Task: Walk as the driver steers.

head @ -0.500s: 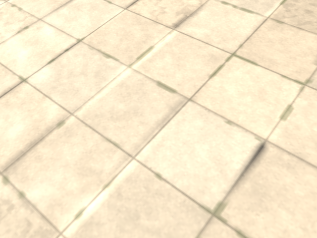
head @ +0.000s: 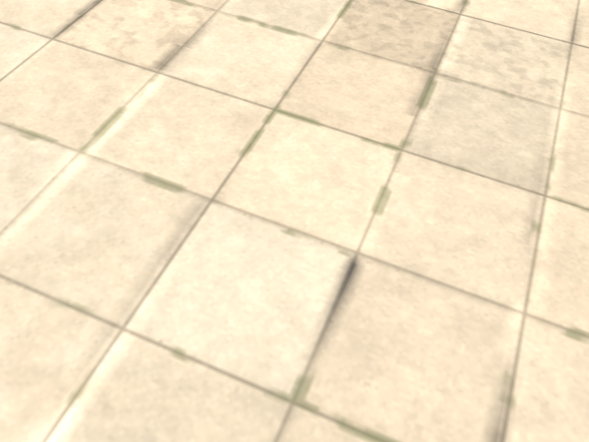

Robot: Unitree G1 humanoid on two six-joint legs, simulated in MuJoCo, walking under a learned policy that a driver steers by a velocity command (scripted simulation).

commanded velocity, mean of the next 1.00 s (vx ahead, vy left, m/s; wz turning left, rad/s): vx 0.07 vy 0.00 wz -0.33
